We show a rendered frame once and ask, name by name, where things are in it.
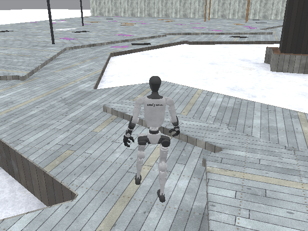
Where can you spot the humanoid robot head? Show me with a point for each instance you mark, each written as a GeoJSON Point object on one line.
{"type": "Point", "coordinates": [155, 83]}

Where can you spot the robot left hand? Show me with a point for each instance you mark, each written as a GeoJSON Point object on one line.
{"type": "Point", "coordinates": [125, 140]}

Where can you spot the right robot upper arm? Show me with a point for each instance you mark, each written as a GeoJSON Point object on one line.
{"type": "Point", "coordinates": [172, 110]}

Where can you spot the robot right hand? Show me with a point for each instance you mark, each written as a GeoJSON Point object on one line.
{"type": "Point", "coordinates": [177, 132]}

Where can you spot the left robot upper arm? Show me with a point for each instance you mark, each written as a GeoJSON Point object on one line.
{"type": "Point", "coordinates": [137, 107]}

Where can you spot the robot left thigh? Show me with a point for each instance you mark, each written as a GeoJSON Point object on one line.
{"type": "Point", "coordinates": [142, 140]}

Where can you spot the robot right forearm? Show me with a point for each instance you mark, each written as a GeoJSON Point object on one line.
{"type": "Point", "coordinates": [176, 124]}

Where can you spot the robot left forearm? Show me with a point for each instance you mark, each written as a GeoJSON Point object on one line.
{"type": "Point", "coordinates": [130, 128]}

